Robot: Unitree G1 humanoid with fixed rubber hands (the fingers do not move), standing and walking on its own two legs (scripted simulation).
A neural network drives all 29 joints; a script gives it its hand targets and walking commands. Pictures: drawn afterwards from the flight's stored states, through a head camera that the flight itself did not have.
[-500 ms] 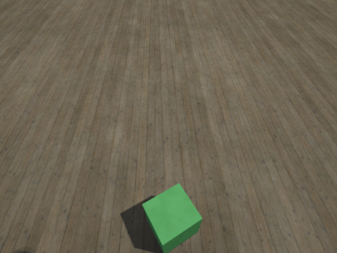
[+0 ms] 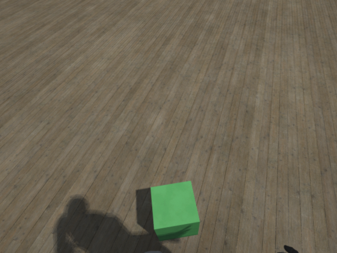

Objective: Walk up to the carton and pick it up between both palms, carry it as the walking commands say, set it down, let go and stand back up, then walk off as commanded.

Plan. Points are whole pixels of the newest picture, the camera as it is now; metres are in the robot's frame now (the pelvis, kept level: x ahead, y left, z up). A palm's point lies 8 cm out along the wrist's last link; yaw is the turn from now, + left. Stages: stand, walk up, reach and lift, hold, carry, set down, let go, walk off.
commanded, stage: walk up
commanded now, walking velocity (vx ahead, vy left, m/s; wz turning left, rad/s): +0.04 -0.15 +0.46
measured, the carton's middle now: (174, 211) +0.43 +0.07 -0.65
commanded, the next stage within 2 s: stand in 1.28 s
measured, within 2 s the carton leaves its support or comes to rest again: neither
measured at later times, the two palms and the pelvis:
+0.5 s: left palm out of the picture -0.02 +0.29 -0.14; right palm out of the picture +0.07 -0.22 -0.12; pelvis -0.03 +0.02 +0.00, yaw +10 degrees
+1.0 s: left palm out of the picture -0.08 +0.23 -0.12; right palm out of the picture +0.13 -0.22 -0.14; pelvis +0.00 +0.01 +0.00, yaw +12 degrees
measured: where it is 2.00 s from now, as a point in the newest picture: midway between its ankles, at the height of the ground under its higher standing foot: outside the picture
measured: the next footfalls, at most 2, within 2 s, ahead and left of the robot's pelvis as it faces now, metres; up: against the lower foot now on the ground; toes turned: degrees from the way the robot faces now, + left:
left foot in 0.32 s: -0.03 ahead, +0.11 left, +0.00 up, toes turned +12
right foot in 0.76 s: +0.02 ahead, -0.11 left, +0.00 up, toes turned +8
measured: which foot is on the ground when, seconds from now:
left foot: up 0.00-0.30, down 0.32-0.76, up 0.78-1.00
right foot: down 0.00-0.34, up 0.36-0.74, down 0.76-1.00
